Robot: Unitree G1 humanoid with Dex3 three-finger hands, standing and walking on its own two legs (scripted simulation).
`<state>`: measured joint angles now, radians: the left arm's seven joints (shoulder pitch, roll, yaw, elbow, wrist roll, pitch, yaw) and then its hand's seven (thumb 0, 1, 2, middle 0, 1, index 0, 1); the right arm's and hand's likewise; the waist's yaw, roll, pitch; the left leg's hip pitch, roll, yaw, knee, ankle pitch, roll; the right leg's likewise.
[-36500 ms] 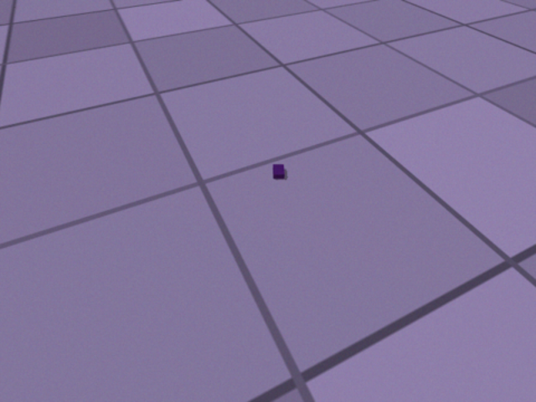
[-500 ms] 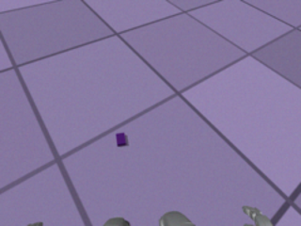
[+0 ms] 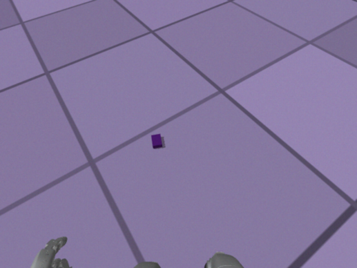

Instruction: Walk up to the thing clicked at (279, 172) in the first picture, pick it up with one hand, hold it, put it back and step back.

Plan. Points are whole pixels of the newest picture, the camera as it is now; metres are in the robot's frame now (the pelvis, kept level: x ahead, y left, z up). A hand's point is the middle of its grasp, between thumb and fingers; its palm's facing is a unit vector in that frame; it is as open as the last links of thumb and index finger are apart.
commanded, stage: step back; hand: left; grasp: from above
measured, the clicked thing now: (156, 141) +0.89 +0.17 -0.74
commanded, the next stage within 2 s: stand in 1.48 s
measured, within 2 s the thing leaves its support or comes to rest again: neither
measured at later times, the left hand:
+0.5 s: hand out of the picture -0.10 +0.26 -0.13, palm faces -0.04 -0.90 -0.42, open 7.4 cm
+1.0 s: hand out of the picture -0.12 +0.26 -0.13, palm faces +0.04 -0.92 -0.38, open 7.4 cm
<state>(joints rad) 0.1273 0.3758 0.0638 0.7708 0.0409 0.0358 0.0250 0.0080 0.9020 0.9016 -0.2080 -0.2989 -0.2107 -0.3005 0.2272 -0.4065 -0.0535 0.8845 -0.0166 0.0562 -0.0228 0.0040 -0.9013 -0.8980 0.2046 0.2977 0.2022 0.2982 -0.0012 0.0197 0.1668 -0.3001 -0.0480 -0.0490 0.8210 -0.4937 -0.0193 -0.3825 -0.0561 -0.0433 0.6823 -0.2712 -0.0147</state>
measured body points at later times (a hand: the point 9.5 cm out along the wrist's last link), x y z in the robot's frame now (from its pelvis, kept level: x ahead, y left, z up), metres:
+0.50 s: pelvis -0.16 -0.01 +0.00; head -0.13 -0.03 +0.45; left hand -0.10 +0.30 -0.11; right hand -0.05 -0.33 -0.12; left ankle -0.12 +0.13 -0.68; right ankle -0.16 -0.13 -0.72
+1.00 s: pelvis -0.18 +0.00 +0.01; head -0.17 -0.01 +0.46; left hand -0.12 +0.31 -0.10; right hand -0.10 -0.31 -0.12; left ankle -0.17 +0.13 -0.70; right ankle -0.17 -0.12 -0.72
